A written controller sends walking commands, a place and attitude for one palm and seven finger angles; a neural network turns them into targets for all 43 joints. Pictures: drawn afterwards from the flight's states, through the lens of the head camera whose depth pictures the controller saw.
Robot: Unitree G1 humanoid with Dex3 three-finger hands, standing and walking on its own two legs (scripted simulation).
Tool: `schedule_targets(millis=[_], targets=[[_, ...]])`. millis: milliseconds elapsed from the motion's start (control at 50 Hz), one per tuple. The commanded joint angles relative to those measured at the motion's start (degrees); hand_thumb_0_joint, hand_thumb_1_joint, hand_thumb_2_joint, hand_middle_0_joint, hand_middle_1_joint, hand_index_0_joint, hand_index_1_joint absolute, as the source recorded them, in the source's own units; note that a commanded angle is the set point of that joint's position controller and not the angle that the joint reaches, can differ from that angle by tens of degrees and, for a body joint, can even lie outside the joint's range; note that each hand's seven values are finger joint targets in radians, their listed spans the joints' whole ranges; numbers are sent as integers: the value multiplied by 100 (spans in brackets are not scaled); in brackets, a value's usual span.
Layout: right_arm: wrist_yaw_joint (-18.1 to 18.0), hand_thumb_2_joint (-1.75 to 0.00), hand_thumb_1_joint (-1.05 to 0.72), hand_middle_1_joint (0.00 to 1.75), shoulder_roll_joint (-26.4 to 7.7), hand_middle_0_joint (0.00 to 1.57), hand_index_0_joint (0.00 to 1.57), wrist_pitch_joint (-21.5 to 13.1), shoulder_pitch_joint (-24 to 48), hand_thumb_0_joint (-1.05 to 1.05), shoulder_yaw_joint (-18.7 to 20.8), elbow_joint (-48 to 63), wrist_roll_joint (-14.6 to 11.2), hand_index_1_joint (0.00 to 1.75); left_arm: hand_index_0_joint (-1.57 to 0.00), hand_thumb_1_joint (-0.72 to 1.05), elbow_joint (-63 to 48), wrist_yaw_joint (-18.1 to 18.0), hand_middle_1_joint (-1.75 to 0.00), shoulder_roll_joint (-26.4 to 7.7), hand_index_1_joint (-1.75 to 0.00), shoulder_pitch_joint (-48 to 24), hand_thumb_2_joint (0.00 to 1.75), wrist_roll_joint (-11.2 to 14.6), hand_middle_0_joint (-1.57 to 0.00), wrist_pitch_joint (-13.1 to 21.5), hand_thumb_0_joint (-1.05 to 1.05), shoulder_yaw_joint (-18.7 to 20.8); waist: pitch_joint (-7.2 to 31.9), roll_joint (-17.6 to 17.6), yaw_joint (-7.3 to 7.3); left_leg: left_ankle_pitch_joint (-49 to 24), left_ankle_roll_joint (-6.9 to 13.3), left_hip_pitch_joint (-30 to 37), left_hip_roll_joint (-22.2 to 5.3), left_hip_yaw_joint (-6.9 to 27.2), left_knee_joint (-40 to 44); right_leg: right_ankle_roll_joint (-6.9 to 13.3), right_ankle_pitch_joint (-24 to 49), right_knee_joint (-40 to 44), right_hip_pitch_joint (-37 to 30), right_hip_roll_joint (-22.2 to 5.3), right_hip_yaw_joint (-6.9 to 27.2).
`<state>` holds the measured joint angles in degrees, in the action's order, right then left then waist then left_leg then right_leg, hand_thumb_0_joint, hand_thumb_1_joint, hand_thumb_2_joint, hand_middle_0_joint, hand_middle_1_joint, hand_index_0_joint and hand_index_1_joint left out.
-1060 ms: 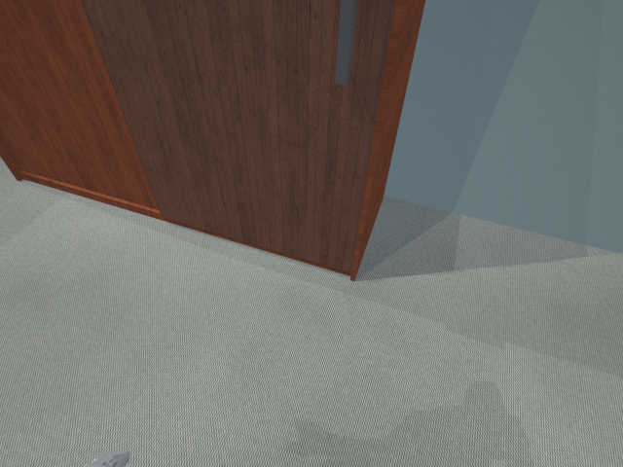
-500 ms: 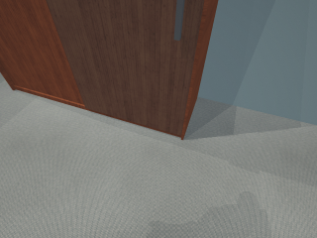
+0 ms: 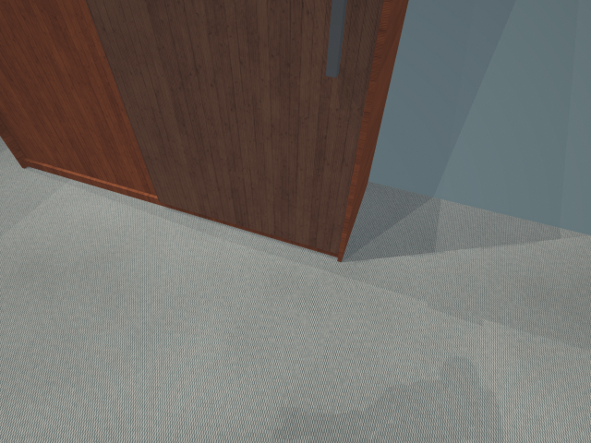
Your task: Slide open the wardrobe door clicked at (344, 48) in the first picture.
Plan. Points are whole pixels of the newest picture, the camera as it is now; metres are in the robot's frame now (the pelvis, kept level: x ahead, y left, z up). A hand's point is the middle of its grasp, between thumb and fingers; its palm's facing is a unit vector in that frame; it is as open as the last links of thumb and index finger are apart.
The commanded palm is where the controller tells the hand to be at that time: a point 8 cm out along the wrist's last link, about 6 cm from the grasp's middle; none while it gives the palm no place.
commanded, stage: look at it before walking up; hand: right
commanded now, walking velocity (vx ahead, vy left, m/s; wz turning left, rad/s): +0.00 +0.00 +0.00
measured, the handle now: (341, 6) +0.98 -0.05 +0.21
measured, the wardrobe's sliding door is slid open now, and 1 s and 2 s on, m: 0.00 0.00 0.00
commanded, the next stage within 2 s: walk to a spot facing it in 0.38 s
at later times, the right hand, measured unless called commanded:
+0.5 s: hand out of the picture +0.08 -0.25 -0.15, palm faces -0.01 +0.94 -0.34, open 7.4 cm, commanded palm none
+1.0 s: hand out of the picture +0.05 -0.16 -0.17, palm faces -0.14 +0.95 -0.26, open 7.4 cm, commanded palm none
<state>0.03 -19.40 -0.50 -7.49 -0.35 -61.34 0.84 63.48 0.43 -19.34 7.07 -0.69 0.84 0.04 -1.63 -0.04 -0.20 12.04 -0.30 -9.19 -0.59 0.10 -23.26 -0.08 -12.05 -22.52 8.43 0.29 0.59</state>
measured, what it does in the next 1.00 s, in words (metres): lifts its right foot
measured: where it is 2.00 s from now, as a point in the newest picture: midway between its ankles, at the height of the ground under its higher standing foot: outside the picture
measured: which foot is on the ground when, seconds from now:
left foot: down 0.00-1.00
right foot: down 0.00-0.88, up 0.90-1.00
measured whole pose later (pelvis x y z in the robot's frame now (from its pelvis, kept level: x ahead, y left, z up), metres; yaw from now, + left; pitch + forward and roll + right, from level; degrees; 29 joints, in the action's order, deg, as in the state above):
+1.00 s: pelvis -0.02 +0.03 -0.02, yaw +12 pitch -1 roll -1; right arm 0.1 -10.6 1.9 -15.3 2.3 -52.9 1.2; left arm 56.3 -0.7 -13.4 9.5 -0.9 -3.3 3.3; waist -5.4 2.1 -1.8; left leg 17.2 4.2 -18.0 3.2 -0.1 -36.3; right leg -2.8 -23.9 -62.2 25.6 -2.7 -0.8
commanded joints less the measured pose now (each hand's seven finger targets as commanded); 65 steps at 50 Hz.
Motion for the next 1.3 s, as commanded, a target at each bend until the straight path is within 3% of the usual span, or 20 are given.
schedule_targets(millis=[0, 480, 500, 560, 620, 700, 720, 740, 780, 820, 840, 860, 880, 900, 940, 980, 1080, 1140, 1220, 1280], targets=[[-76, -90, -90, 30, -1186, 20, 20, -115, 222, 0, 242, 354, -18, 30, -20, 90, -383, -109, -30, -1166, -30, -291, 90, 20, -20, 111, 0, 209, 295, -20, 16, -616, 198, 92, -635, 575, 444, 160, 713, 433, 41, -667, 565], [-72, -90, -90, 30, -1206, 20, 20, -113, 182, 0, 249, 309, -22, 30, -20, 90, -372, -141, -30, -1198, -30, -351, 90, 28, -20, 110, 0, 200, 289, 8, 3, -1035, 198, 192, -633, 587, 534, 132, 974, 498, -213, -699, 500], [-65, -90, -90, 30, -1165, 20, 20, -79, 180, 0, 253, 331, -22, 30, -20, 90, -381, -154, -30, -1166, -30, -309, 90, 21, -20, 100, 0, 205, 235, 37, 19, -1072, 200, 71, -605, 620, 480, 120, 937, 435, -240, -721, 436], [-95, -90, -90, 30, -572, 20, 20, 121, -163, 0, 196, 392, -15, 30, -20, 90, -425, -192, -30, -497, -30, 116, 90, 9, -20, -24, 0, 131, 242, -48, 53, -1378, 133, -189, -561, 713, 103, 18, 905, 84, -175, -763, 132], [-71, -90, -90, 30, -592, 20, 20, 219, -310, 0, 273, 630, 17, 30, -20, 90, -658, -228, -30, -575, -30, 223, 90, 2, -20, -107, 0, 249, 183, -69, 50, -1330, 156, -592, -436, 836, -266, 62, 622, -172, -65, -872, 48], [-3, -90, -90, 30, -444, 20, 20, 287, -384, 0, 362, 952, 30, 30, -20, 90, -979, -252, -30, -666, -30, 219, 90, -14, -20, -124, 0, 388, 137, 421, 47, -859, 84, -1106, -70, 637, -1168, 296, 280, -39, 137, -1287, 311], [13, -90, -90, 30, -364, 20, 20, 298, -464, 0, 372, 988, 24, 30, -20, 90, -1032, -251, -30, -724, -30, 174, 90, -10, -20, -122, 0, 425, 198, 676, 12, -447, 41, -1164, 32, 467, -1650, 460, 385, 56, 191, -1546, 453], [30, -90, -90, 30, -274, 20, 20, 325, -504, 0, 393, 1059, 28, 30, -20, 90, -1096, -245, -30, -720, -30, 148, 90, -12, -20, -102, 0, 459, 165, 990, -7, 685, -32, -1199, 138, 216, -2291, 693, 643, 233, 360, -1867, 618], [56, -90, -90, 30, -126, 20, 20, 348, -594, 0, 461, 1171, 23, 30, -20, 90, -1229, -243, -30, -658, -30, -21, 90, -39, -20, -76, 0, 484, 53, 1132, -97, 1663, -69, -1134, -70, 92, -2786, 976, 1326, 184, 611, -2148, 569], [88, -90, -90, 30, -88, 20, 20, 286, -1119, 0, 508, 1092, 34, 30, -20, 90, -1301, -241, -30, -635, -30, -205, 90, -54, -20, -100, 0, 519, 208, 692, -378, 932, -23, -426, -127, -34, -1673, 598, 1402, -823, 813, -1845, -50], [73, -90, -90, 30, -268, 20, 20, 208, -1418, 0, 571, 1008, 72, 30, -20, 90, -1325, -224, -30, -469, -30, -153, 90, -23, -20, -147, 0, 514, 226, -157, -492, -333, 57, 19, -375, 377, -442, 143, 608, -2081, 1209, -1275, -545], [-27, -90, -90, 30, -951, 20, 20, 98, -1507, 0, 691, 1046, 135, 30, -20, 90, -1523, -186, -30, 87, -30, 64, 90, 13, -20, -168, 0, 423, 202, -2279, -378, -1926, 561, 418, -1917, 2986, 496, -338, -1999, -3726, 2703, -239, -868], [-94, -90, -90, 30, -846, 20, 20, 133, -1647, 0, 664, 1072, 24, 30, -20, 90, -1569, -222, -30, -125, -30, -156, 90, 17, -20, -222, 0, 445, 311, -1504, -502, -1622, 983, -75, -2041, 3170, 794, -256, -2089, -4203, 2402, -287, 74], [-104, -90, -90, 30, -750, 20, 20, 150, -1245, 0, 665, 1140, 42, 30, -20, 90, -1536, -211, -30, -39, -30, -255, 90, 27, -20, -225, 0, 476, 74, -1187, -306, -933, 1085, -339, -1787, 3119, 782, -235, -1765, -4508, 2520, -341, 235], [-100, -90, -90, 30, -426, 20, 20, 127, -788, 0, 590, 1277, 11, 30, -20, 90, -1371, -174, -30, -55, -30, -82, 90, -20, -20, -226, 0, 484, -22, -735, -100, -801, 932, -478, -1314, 2461, 667, -301, -998, -4488, 2401, -486, 223], [-96, -90, -90, 30, -333, 20, 20, 86, -850, 0, 589, 1266, -1, 30, -20, 90, -1274, -177, -30, 26, -30, 75, 90, -34, -20, -227, 0, 478, 277, -658, -74, -1229, 877, -115, -1119, 2159, 536, -377, -775, -4309, 2343, -444, 148], [-82, -90, -90, 30, -341, 20, 20, 109, -1083, 0, 643, 1205, 23, 30, -20, 90, -1339, -204, -30, 111, -30, -8, 90, -37, -20, -255, 0, 481, 396, -603, -155, -971, 905, 38, -986, 2290, 551, -433, -777, -3952, 2306, -347, 145], [-49, -90, -90, 30, -334, 20, 20, 103, -1218, 0, 673, 1161, 37, 30, -20, 90, -1425, -172, -30, 99, -30, -48, 90, -69, -20, -214, 0, 455, 472, -665, -235, 320, 968, 220, -867, 2564, 807, -432, -877, -3510, 2299, -319, 59], [-10, -90, -90, 30, -409, 20, 20, 77, -1240, 0, 697, 1163, 73, 30, -20, 90, -1613, -128, -30, 88, -30, -238, 90, -40, -20, -106, 0, 450, 247, -848, -362, 1615, 1109, -159, -814, 2990, 1109, -343, -1271, -2432, 1903, -203, -17], [14, -90, -90, 30, -513, 20, 20, 96, -919, 0, 722, 1298, 78, 30, -20, 90, -1606, -129, -30, 103, -30, 174, 90, 13, -20, -11, 0, 443, 278, -959, -193, 1732, 1057, -894, -640, 3072, 1054, -155, -1345, -1339, 816, 13, -52]])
